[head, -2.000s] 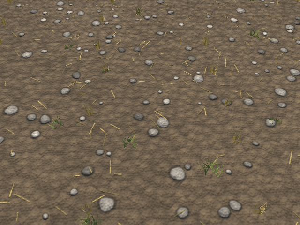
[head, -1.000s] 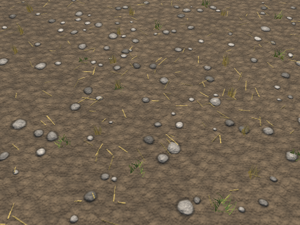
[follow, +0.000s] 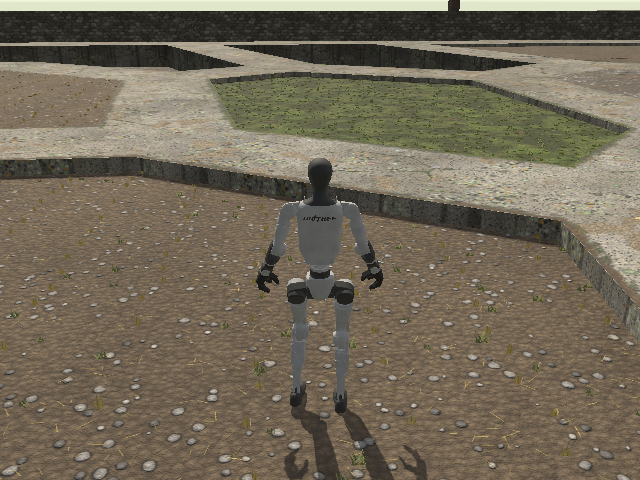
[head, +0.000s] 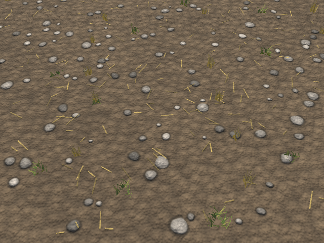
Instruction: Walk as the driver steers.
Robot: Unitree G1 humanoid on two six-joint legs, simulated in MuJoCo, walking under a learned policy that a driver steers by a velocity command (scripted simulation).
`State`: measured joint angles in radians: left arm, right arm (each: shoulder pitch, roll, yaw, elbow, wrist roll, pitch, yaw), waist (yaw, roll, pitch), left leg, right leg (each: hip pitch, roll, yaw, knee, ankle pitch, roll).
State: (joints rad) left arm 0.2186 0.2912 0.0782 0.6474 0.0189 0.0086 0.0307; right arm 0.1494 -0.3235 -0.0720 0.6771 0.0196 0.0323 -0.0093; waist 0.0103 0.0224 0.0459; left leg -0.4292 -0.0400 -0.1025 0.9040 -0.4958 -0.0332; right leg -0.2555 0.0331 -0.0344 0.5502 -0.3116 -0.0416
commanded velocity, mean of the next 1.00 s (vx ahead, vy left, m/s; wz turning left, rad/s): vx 0.21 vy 0.00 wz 0.20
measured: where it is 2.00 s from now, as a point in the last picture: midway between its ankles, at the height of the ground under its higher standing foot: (160, 174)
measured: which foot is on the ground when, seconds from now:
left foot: up 0.00-0.18, down 0.20-0.74, up 0.76-1.00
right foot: down 0.00-0.20, up 0.22-0.70, down 0.72-1.00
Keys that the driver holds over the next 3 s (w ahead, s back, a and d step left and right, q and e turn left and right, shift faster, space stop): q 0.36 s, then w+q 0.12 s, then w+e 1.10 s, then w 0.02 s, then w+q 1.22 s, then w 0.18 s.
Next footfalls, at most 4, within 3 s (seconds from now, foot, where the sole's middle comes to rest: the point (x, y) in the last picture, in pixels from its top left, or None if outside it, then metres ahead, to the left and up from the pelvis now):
0.20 left None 0.03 0.15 -0.77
0.72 right None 0.15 -0.04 -0.77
1.14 left None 0.42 0.23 -0.77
1.64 right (187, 192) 0.68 -0.07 -0.77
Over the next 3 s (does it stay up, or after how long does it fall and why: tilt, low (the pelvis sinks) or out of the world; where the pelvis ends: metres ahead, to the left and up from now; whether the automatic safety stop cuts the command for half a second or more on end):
stays up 1.28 0.04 0.01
